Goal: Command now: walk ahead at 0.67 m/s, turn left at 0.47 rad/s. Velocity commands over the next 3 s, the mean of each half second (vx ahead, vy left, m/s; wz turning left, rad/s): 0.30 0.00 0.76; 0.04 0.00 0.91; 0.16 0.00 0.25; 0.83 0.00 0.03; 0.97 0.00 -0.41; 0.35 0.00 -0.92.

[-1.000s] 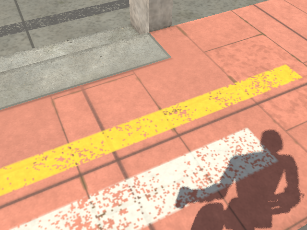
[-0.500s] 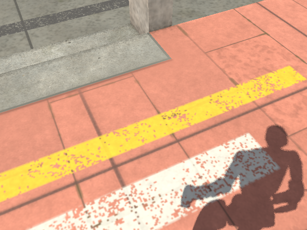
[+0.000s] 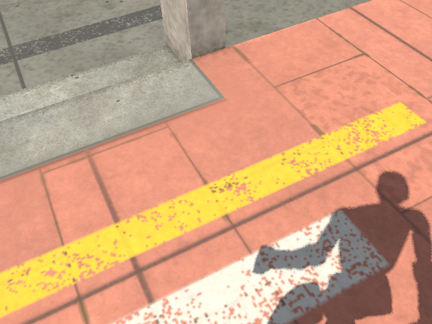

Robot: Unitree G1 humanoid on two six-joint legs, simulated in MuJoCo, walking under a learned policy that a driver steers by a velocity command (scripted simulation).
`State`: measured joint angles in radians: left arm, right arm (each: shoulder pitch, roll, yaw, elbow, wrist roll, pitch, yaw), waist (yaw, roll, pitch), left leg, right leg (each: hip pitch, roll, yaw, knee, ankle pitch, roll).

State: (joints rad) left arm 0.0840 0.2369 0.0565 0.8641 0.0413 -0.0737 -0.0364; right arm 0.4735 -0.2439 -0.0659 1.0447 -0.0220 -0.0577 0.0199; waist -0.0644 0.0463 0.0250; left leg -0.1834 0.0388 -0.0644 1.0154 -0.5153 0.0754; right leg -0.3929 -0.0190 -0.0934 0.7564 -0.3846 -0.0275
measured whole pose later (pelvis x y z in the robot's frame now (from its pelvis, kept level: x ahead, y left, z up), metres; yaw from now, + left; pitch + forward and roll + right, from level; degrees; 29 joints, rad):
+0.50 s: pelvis +0.23 -0.02 -0.13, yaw +24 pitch +2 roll +1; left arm 0.13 0.22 0.03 0.72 0.00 -0.04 0.05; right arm 0.17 -0.27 -0.07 0.74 0.00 0.03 0.02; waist -0.01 -0.02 0.08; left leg -0.46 -0.20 -0.03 0.54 -0.11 0.15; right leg -0.76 -0.01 0.14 1.67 -0.45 0.06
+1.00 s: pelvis +0.35 -0.09 -0.11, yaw +52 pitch +2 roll +0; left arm 0.13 0.24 0.07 0.65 0.02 0.02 0.04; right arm 0.23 -0.34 -0.10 0.62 0.02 0.08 -0.03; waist 0.00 0.03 0.02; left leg -0.65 -0.05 -0.10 1.21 -0.32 -0.08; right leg -0.34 0.00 -0.02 0.47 -0.16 -0.02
